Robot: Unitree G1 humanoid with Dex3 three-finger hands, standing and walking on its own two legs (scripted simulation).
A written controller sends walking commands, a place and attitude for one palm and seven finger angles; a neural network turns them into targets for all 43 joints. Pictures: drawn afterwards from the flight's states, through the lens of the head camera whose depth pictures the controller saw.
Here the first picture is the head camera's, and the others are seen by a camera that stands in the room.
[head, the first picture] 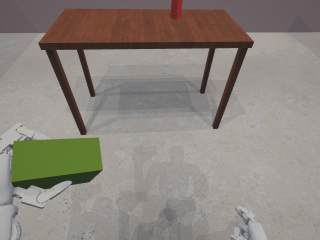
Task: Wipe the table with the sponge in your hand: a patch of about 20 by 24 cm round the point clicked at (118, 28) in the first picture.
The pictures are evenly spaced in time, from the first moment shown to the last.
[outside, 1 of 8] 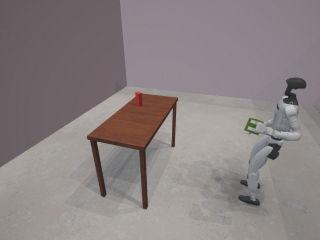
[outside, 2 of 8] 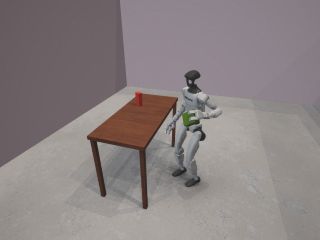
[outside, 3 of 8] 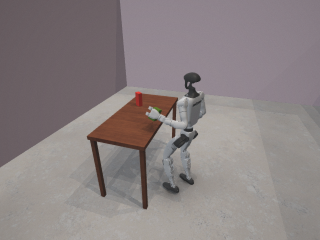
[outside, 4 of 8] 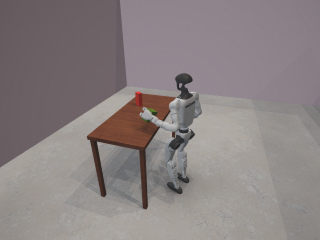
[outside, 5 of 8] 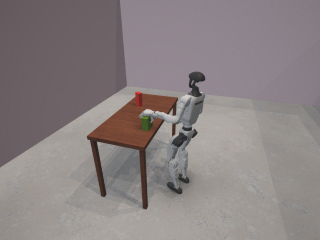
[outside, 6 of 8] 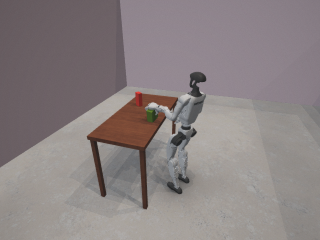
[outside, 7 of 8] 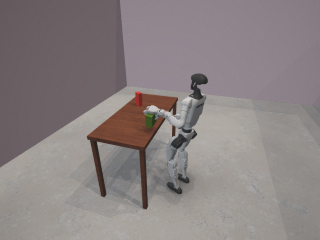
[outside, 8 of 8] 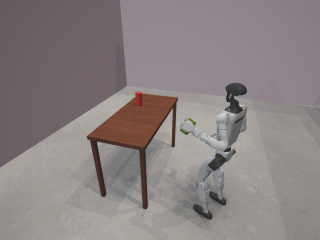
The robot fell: no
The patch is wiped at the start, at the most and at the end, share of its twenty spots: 0.00 1.00 1.00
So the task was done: yes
